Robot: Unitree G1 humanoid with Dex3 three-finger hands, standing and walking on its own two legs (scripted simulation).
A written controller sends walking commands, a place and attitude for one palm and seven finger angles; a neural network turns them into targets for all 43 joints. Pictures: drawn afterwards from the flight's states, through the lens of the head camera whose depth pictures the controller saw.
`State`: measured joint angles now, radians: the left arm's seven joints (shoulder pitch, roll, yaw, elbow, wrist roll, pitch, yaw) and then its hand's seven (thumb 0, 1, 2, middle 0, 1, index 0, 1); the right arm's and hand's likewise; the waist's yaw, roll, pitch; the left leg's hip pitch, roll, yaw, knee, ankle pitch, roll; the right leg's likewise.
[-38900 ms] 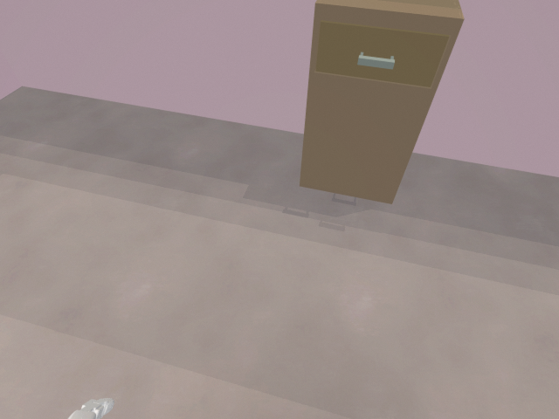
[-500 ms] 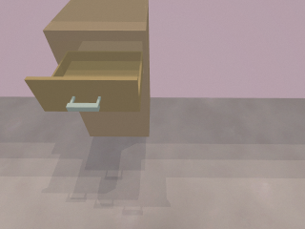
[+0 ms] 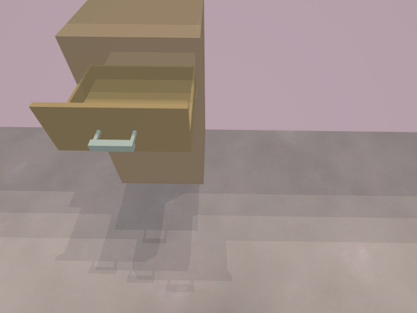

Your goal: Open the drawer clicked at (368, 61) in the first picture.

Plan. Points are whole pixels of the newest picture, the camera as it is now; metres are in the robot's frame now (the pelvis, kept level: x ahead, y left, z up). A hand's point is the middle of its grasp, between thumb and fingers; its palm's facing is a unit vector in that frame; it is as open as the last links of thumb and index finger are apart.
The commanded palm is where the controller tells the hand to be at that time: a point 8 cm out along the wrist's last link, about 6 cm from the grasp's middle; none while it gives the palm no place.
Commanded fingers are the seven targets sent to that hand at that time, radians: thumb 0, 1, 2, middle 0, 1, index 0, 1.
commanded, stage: look to check the result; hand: left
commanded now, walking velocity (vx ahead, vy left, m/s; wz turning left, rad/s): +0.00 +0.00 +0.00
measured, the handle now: (114, 139) +0.56 +0.31 -0.06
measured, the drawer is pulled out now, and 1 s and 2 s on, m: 0.30 0.30 0.30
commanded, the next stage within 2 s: stand and wait in 0.32 s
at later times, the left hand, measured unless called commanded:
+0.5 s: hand out of the picture +0.02 +0.17 -0.17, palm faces +0.01 -0.98 -0.21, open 7.4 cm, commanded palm none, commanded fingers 0.00 0.90 0.90 -0.20 -0.30 -0.20 -0.30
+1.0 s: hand out of the picture +0.03 +0.18 -0.17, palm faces +0.01 -0.97 -0.23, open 7.4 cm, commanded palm none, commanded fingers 0.00 0.90 0.90 -0.20 -0.30 -0.20 -0.30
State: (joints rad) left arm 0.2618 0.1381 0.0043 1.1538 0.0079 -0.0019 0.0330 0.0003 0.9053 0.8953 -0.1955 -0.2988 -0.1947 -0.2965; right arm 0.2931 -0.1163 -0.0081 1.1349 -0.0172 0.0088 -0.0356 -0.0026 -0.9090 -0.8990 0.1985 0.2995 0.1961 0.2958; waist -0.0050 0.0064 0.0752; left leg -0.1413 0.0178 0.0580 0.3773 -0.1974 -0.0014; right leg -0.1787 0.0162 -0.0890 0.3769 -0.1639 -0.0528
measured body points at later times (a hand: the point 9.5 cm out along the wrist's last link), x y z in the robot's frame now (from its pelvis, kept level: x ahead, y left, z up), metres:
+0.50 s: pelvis +0.01 -0.01 +0.00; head +0.03 -0.01 +0.45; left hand +0.02 +0.22 -0.16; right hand -0.01 -0.22 -0.17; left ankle +0.01 +0.12 -0.74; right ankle +0.03 -0.08 -0.74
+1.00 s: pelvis +0.01 -0.01 +0.00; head +0.03 -0.02 +0.45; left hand +0.03 +0.23 -0.15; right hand +0.00 -0.24 -0.16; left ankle +0.01 +0.12 -0.74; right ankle +0.03 -0.08 -0.74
